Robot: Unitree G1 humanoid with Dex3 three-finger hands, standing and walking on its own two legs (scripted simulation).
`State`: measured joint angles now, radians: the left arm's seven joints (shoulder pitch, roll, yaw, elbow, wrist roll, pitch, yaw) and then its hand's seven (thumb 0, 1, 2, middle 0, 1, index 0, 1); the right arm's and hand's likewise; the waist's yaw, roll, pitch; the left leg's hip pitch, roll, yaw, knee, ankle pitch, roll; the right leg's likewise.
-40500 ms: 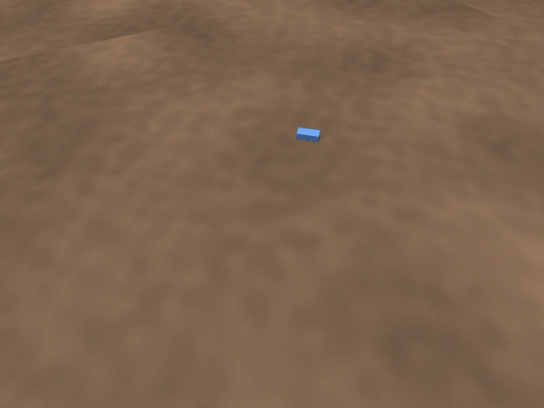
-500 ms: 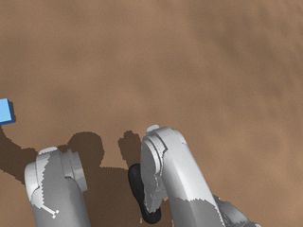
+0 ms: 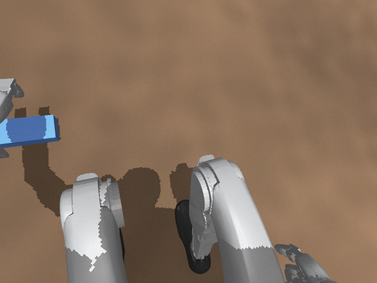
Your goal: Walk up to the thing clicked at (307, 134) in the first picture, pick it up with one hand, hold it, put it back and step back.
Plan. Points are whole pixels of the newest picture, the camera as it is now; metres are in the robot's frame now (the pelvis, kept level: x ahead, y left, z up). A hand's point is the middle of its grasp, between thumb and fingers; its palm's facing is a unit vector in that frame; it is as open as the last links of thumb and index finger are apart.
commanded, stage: withdraw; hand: left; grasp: from above
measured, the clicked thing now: (28, 131) +0.47 +0.33 -0.31
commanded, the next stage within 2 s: home in 0.10 s
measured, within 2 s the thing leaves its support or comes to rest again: neither
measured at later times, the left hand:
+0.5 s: hand out of the picture +0.43 +0.34 -0.09, palm faces -0.38 -0.25 -0.89, open 11.5 cm
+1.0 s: hand out of the picture +0.27 +0.27 +0.13, palm faces -0.02 -0.88 -0.48, open 7.4 cm
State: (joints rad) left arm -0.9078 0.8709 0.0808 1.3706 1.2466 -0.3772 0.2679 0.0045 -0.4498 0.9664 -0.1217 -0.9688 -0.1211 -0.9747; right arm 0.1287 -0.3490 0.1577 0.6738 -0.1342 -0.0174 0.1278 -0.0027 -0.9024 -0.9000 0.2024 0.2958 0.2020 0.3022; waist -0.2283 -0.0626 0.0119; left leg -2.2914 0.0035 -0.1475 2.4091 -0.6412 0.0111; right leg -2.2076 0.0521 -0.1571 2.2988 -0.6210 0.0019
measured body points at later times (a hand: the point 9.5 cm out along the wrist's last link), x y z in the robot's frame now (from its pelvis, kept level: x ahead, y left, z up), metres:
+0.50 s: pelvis +0.02 +0.01 +0.04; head +0.24 +0.07 +0.43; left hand +0.45 +0.35 -0.04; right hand +0.08 -0.24 -0.08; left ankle +0.09 +0.12 -0.30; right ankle +0.12 -0.11 -0.30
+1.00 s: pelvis +0.03 +0.01 +0.23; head +0.15 +0.06 +0.66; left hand +0.27 +0.31 +0.16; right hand +0.27 -0.20 +0.15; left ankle +0.09 +0.12 -0.30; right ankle +0.12 -0.11 -0.30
